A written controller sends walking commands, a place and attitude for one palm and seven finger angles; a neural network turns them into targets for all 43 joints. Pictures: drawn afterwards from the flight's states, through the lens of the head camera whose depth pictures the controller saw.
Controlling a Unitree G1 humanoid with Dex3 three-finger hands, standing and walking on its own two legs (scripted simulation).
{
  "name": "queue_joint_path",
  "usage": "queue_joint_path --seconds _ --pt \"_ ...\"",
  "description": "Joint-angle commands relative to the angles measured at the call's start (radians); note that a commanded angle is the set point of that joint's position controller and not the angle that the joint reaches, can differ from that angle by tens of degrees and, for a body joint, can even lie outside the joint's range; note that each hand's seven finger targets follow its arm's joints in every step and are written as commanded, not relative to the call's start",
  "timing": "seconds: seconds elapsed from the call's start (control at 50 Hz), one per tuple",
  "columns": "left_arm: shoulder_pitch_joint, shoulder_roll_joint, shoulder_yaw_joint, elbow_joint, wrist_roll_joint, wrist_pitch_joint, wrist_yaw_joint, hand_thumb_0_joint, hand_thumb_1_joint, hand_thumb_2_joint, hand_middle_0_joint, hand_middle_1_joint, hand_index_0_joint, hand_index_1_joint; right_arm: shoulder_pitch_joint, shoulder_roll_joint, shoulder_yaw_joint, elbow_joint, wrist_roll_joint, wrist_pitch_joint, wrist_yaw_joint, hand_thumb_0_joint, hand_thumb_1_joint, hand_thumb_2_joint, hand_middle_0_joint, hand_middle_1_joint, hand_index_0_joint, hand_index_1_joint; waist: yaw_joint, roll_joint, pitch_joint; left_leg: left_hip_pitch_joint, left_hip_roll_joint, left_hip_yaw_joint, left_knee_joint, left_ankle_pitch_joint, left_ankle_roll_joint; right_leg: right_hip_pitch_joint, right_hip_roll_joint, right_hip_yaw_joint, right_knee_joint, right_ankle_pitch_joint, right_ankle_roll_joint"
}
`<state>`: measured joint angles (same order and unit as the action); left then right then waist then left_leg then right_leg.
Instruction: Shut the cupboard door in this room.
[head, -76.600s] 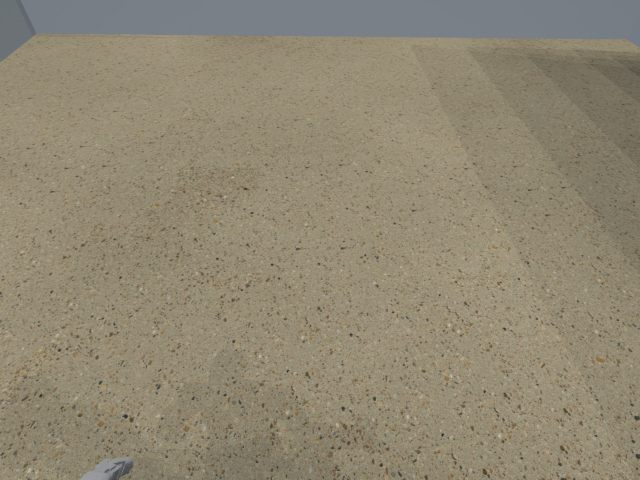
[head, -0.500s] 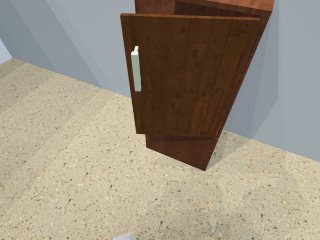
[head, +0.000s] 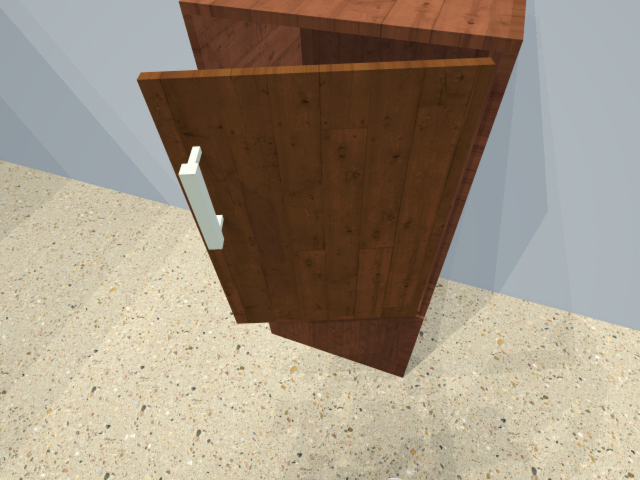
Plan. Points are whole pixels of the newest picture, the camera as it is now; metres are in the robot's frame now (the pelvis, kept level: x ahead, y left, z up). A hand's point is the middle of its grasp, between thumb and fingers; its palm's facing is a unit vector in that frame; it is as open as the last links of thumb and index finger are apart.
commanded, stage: come to a stop and stand still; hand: left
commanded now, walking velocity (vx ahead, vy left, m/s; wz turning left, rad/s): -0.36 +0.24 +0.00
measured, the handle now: (206, 200) +0.47 +0.18 +0.09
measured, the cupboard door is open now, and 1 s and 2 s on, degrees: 22 22 22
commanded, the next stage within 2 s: look again from close up in 1.16 s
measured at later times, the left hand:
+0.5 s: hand out of the picture +0.05 +0.24 -0.17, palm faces +0.11 -0.97 -0.21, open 7.3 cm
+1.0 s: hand out of the picture -0.01 +0.23 -0.16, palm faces +0.03 -0.98 -0.18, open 7.3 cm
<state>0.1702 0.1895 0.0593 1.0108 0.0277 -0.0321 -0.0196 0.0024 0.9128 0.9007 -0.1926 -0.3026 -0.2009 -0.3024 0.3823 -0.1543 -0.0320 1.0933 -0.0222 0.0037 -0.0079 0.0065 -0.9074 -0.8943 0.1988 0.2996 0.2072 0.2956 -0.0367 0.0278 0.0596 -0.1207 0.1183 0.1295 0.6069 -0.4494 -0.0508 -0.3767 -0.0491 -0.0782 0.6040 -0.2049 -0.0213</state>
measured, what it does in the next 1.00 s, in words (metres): steps on the spot: left foot, then right foot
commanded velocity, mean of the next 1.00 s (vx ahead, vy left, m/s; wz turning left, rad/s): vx -0.06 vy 0.05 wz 0.00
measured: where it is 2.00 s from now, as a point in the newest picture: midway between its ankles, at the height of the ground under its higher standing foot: outside the picture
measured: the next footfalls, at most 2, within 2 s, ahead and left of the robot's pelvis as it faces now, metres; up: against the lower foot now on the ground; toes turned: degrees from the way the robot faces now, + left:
left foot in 0.46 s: +0.03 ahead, +0.15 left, +0.00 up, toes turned +4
right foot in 0.74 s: -0.01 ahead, -0.07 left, +0.00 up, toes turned +1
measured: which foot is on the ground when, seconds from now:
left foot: up 0.00-0.44, down 0.46-1.00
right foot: down 0.00-0.46, up 0.48-0.72, down 0.74-1.00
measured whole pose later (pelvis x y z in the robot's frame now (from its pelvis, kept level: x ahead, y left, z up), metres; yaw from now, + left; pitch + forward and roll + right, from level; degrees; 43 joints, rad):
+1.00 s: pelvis -0.02 +0.06 +0.02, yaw +0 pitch -2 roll +0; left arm 0.26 0.16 0.00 1.12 0.01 0.01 0.03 0.01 0.92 0.90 -0.20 -0.30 -0.20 -0.30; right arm 0.26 -0.16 0.00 1.13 0.00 0.01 -0.02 0.00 -0.92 -0.89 0.20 0.30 0.20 0.30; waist -0.01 -0.02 0.03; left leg -0.15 -0.03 0.08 0.38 -0.20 0.04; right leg -0.10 -0.02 0.02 0.40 -0.26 0.02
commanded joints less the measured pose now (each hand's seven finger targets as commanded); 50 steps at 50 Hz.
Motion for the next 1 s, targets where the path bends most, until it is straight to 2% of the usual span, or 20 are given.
queue_joint_path --seconds 0.0,0.04,0.14,0.26,0.34,0.38,0.4,0.42,0.44,0.46,0.48,0.5,0.52,0.62,0.68,0.72,0.76,0.8,0.86,0.98 --pt "0.137 0.165 0.013 0.019 -0.006 -0.007 0.038 0.000 0.900 0.900 -0.200 -0.300 -0.200 -0.300 0.019 -0.043 -0.013 -0.065 0.016 0.013 -0.016 0.000 -0.900 -0.900 0.200 0.300 0.200 0.300 0.046 -0.237 -0.031 -0.230 -0.038 -0.094 0.312 -0.157 0.038 0.182 -0.305 0.339 -0.360 0.328 -0.143" --pt "0.060 0.132 0.002 -0.002 -0.004 0.000 0.051 0.000 0.900 0.900 -0.200 -0.300 -0.200 -0.300 0.028 -0.061 -0.010 -0.037 0.025 0.020 -0.022 0.000 -0.900 -0.900 0.200 0.300 0.200 0.300 0.030 -0.265 -0.067 -0.219 -0.029 -0.133 0.317 -0.103 0.037 0.192 -0.288 0.267 -0.280 0.574 -0.157" --pt "0.066 0.142 0.020 -0.019 -0.002 0.021 0.066 0.000 0.900 0.900 -0.200 -0.300 -0.200 -0.300 -0.056 -0.070 -0.022 -0.063 0.016 0.052 -0.019 0.000 -0.900 -0.900 0.200 0.300 0.200 0.300 0.056 -0.106 -0.112 -0.277 -0.093 -0.126 0.394 -0.048 0.009 0.244 -0.303 0.211 -0.236 0.765 -0.185" --pt "0.030 0.160 0.032 -0.053 0.004 0.031 0.072 0.000 0.900 0.900 -0.200 -0.300 -0.200 -0.300 -0.127 -0.094 -0.035 -0.124 0.011 0.063 -0.006 0.000 -0.900 -0.900 0.200 0.300 0.200 0.300 0.054 -0.138 -0.130 -0.307 -0.091 -0.155 0.399 0.000 -0.005 0.223 -0.310 0.180 -0.252 0.603 -0.191" --pt "0.013 0.171 0.037 -0.067 0.014 0.039 0.064 0.000 0.900 0.900 -0.200 -0.300 -0.200 -0.300 -0.129 -0.090 -0.032 -0.144 0.014 0.045 -0.002 0.000 -0.900 -0.900 0.200 0.300 0.200 0.300 0.048 -0.214 -0.132 -0.218 -0.095 -0.125 0.181 0.010 0.010 0.188 -0.278 0.180 -0.247 0.406 -0.172" --pt "0.007 0.167 0.037 -0.062 0.010 0.043 0.060 0.000 0.900 0.900 -0.200 -0.300 -0.200 -0.300 -0.081 -0.091 -0.029 -0.131 0.014 0.031 -0.003 0.000 -0.900 -0.900 0.200 0.300 0.200 0.300 0.024 -0.209 -0.153 -0.108 -0.100 -0.109 -0.060 0.143 0.015 0.171 -0.239 0.168 -0.182 0.302 -0.121" --pt "0.013 0.157 0.032 -0.061 0.000 0.049 0.059 0.000 0.900 0.900 -0.200 -0.300 -0.200 -0.300 -0.054 -0.105 -0.027 -0.121 0.013 0.022 -0.002 0.000 -0.900 -0.900 0.200 0.300 0.200 0.300 0.012 -0.164 -0.159 -0.008 -0.094 -0.102 -0.194 0.260 0.019 0.116 -0.201 0.136 -0.136 0.206 -0.075" --pt "0.041 0.115 0.023 -0.067 -0.008 0.056 0.056 0.000 0.900 0.900 -0.200 -0.300 -0.200 -0.300 -0.056 -0.165 -0.033 -0.126 0.007 0.010 -0.004 0.000 -0.900 -0.900 0.200 0.300 0.200 0.300 0.018 0.018 -0.170 0.046 0.024 -0.227 -0.276 0.334 0.052 0.036 -0.105 0.073 -0.041 0.017 -0.017" --pt "0.051 0.065 0.010 -0.077 -0.014 0.064 0.053 0.000 0.900 0.900 -0.200 -0.300 -0.200 -0.300 -0.108 -0.234 -0.045 -0.156 -0.003 0.010 -0.011 0.000 -0.900 -0.900 0.200 0.300 0.200 0.300 0.034 0.233 -0.112 -0.054 0.193 -0.392 -0.338 0.479 0.129 -0.009 -0.006 -0.001 0.042 -0.228 0.040" --pt "0.023 0.075 0.010 -0.076 -0.011 0.072 0.055 0.000 0.900 0.900 -0.200 -0.300 -0.200 -0.300 -0.169 -0.233 -0.039 -0.173 -0.011 0.018 -0.018 0.000 -0.900 -0.900 0.200 0.300 0.200 0.300 0.029 0.195 -0.064 -0.189 0.222 -0.388 -0.365 0.455 0.200 0.043 0.011 0.063 0.158 -0.314 0.035" --pt "0.025 0.073 0.012 -0.085 -0.010 0.072 0.047 0.000 0.900 0.900 -0.200 -0.300 -0.200 -0.300 -0.207 -0.210 -0.031 -0.188 -0.013 0.013 -0.031 0.000 -0.900 -0.900 0.200 0.300 0.200 0.300 0.058 0.110 -0.005 -0.242 0.200 -0.314 -0.353 0.496 0.213 0.062 -0.003 0.068 0.201 -0.279 0.029" --pt "0.031 0.073 0.012 -0.061 -0.004 0.079 0.047 0.000 0.900 0.900 -0.200 -0.300 -0.200 -0.300 -0.210 -0.196 -0.021 -0.172 -0.013 0.001 -0.036 0.000 -0.900 -0.900 0.200 0.300 0.200 0.300 0.053 0.200 -0.028 -0.160 0.150 -0.307 -0.331 0.652 0.195 0.025 0.014 0.091 0.246 -0.262 0.034" --pt "0.041 0.084 0.012 -0.045 -0.006 0.081 0.047 0.000 0.900 0.900 -0.200 -0.300 -0.200 -0.300 -0.207 -0.179 -0.016 -0.161 -0.009 0.000 -0.040 0.000 -0.900 -0.900 0.200 0.300 0.200 0.300 0.057 0.209 -0.027 -0.121 0.131 -0.266 -0.299 0.755 0.187 0.011 0.022 0.114 0.276 -0.239 0.033" --pt "0.075 0.062 -0.007 -0.021 -0.014 0.064 0.042 0.000 0.900 0.900 -0.200 -0.300 -0.200 -0.300 -0.174 -0.172 -0.014 -0.134 0.001 -0.004 -0.040 0.000 -0.900 -0.900 0.200 0.300 0.200 0.300 0.053 0.103 -0.072 0.004 0.111 -0.244 -0.276 0.717 0.205 0.071 0.023 0.080 0.090 -0.215 0.040" --pt "0.130 0.063 -0.014 0.014 -0.014 0.048 0.046 0.000 0.900 0.900 -0.200 -0.300 -0.200 -0.300 -0.147 -0.155 -0.015 -0.104 0.015 -0.008 -0.039 0.000 -0.900 -0.900 0.200 0.300 0.200 0.300 0.063 0.046 -0.106 0.022 0.073 -0.240 -0.217 0.676 0.165 0.204 0.022 0.086 -0.186 0.009 0.031" --pt "0.146 0.090 -0.019 0.040 -0.012 0.029 0.054 0.000 0.900 0.900 -0.200 -0.300 -0.200 -0.300 -0.131 -0.117 -0.008 -0.098 0.026 -0.014 -0.033 0.000 -0.900 -0.900 0.200 0.300 0.200 0.300 0.038 -0.052 -0.106 -0.048 -0.002 -0.193 -0.196 0.498 0.092 0.282 -0.071 0.202 -0.249 0.239 -0.011" --pt "0.114 0.103 -0.028 0.041 -0.015 0.029 0.053 0.000 0.900 0.900 -0.200 -0.300 -0.200 -0.300 -0.119 -0.108 -0.002 -0.079 0.023 -0.014 -0.024 0.000 -0.900 -0.900 0.200 0.300 0.200 0.300 0.022 -0.026 -0.063 -0.020 -0.034 -0.185 -0.257 0.394 0.071 0.212 -0.095 0.184 -0.237 0.192 -0.025" --pt "0.128 0.074 -0.031 0.059 -0.017 0.023 0.056 0.000 0.900 0.900 -0.200 -0.300 -0.200 -0.300 -0.113 -0.118 0.001 -0.052 0.016 -0.014 -0.027 0.000 -0.900 -0.900 0.200 0.300 0.200 0.300 0.028 -0.135 -0.085 0.018 -0.020 -0.174 -0.238 0.493 0.077 0.229 -0.059 0.168 -0.222 0.252 -0.015" --pt "0.124 0.062 -0.039 0.070 -0.019 0.025 0.057 0.000 0.900 0.900 -0.200 -0.300 -0.200 -0.300 -0.101 -0.122 0.005 -0.026 0.017 -0.017 -0.025 0.000 -0.900 -0.900 0.200 0.300 0.200 0.300 0.027 -0.138 -0.039 0.017 -0.017 -0.180 -0.287 0.378 0.079 0.195 -0.055 0.167 -0.271 0.089 -0.004" --pt "0.145 0.052 -0.042 0.091 -0.016 0.035 0.054 0.000 0.900 0.900 -0.200 -0.300 -0.200 -0.300 -0.079 -0.097 0.016 0.011 0.014 -0.004 -0.022 0.000 -0.900 -0.900 0.200 0.300 0.200 0.300 0.035 -0.032 0.089 -0.074 -0.035 -0.182 -0.351 0.168 0.074 0.154 -0.041 0.173 -0.320 -0.071 -0.006"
